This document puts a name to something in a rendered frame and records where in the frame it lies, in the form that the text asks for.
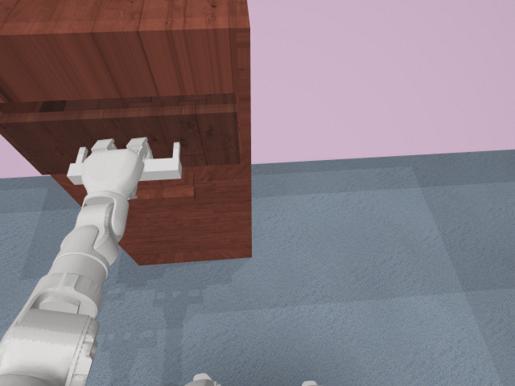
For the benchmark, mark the left robot shin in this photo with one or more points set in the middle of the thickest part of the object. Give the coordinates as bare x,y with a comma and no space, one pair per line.
201,376

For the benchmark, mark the robot left hand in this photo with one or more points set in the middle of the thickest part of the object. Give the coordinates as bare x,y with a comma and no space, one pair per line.
118,171

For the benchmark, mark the left robot forearm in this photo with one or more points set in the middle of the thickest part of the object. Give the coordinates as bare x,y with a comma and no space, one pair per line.
75,280

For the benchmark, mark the drawer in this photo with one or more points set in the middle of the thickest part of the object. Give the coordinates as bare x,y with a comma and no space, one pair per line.
205,125

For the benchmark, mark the cabinet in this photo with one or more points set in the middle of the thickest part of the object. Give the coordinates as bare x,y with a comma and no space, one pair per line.
61,50

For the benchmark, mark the robot left upper arm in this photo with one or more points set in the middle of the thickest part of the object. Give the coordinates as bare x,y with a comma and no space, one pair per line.
50,348

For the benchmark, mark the handle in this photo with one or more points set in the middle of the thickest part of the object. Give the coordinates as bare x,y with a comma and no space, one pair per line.
164,195
154,169

